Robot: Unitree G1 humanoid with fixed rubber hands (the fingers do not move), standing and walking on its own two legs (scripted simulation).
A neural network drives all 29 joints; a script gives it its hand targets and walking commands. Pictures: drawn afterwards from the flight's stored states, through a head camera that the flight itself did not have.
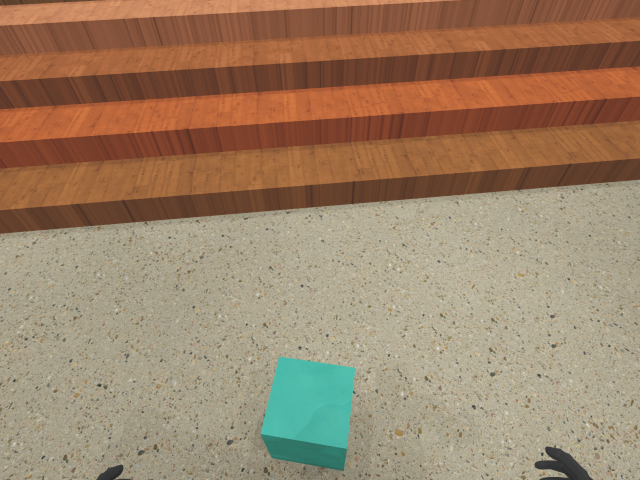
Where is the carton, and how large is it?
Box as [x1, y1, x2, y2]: [261, 357, 354, 470]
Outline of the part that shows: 279,357 261,430 261,435 271,456 274,458 343,470 347,443 354,368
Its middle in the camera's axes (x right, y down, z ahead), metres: -0.02 +0.48 +1.08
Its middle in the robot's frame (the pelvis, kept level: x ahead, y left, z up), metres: +0.40 +0.05 -0.66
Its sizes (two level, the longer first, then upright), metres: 0.210 0.200 0.250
